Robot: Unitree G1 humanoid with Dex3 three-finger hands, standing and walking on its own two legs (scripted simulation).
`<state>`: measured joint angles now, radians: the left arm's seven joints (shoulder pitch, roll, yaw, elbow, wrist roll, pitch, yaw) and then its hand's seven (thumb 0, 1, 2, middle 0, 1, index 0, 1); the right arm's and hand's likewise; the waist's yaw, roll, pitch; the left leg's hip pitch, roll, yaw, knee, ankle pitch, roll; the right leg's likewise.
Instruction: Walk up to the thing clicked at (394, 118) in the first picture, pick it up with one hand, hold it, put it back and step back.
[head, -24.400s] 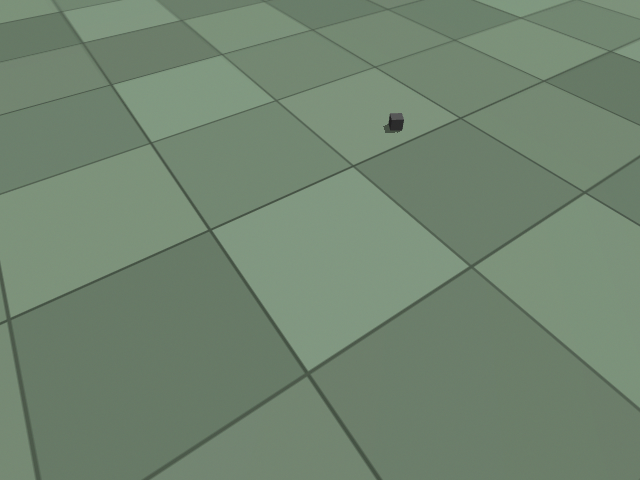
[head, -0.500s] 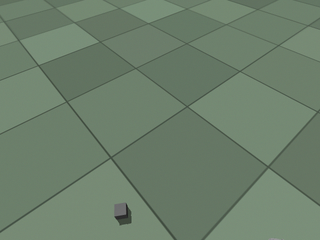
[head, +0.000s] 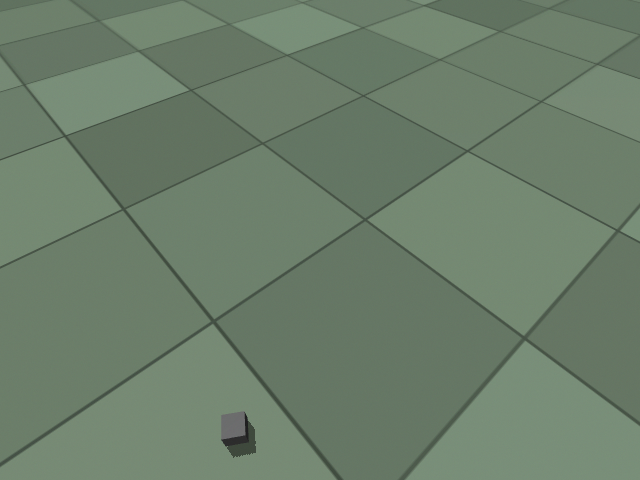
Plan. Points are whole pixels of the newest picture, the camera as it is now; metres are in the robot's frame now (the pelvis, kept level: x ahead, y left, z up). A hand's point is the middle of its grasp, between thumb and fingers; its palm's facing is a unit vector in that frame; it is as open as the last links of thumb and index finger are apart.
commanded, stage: walk up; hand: left
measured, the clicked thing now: (235, 428) +0.43 +0.26 -0.75
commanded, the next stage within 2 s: none
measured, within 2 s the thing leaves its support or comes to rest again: neither
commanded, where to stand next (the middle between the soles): +0.05 +0.02 m, yaw +0 degrees
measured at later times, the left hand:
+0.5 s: hand out of the picture +0.06 +0.26 -0.17, palm faces +0.02 -0.92 -0.40, open 7.4 cm
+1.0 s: hand out of the picture -0.02 +0.27 -0.16, palm faces +0.07 -0.92 -0.38, open 7.4 cm
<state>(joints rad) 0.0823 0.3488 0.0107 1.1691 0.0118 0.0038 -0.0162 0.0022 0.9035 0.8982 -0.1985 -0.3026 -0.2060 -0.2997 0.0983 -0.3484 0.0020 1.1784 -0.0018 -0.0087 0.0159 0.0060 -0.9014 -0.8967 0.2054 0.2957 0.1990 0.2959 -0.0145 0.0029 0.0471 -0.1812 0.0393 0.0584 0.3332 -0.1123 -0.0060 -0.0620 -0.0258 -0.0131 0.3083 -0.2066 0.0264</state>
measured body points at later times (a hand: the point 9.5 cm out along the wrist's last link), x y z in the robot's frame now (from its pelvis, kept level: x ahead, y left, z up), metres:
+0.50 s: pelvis -0.03 -0.02 -0.02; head +0.02 -0.02 +0.43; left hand +0.06 +0.31 -0.14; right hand +0.10 -0.33 -0.14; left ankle +0.05 +0.12 -0.75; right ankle -0.05 -0.13 -0.74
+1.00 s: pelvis -0.04 -0.01 -0.01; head -0.02 +0.00 +0.44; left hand -0.03 +0.32 -0.13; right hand +0.05 -0.32 -0.13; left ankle -0.07 +0.11 -0.75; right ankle -0.03 -0.13 -0.71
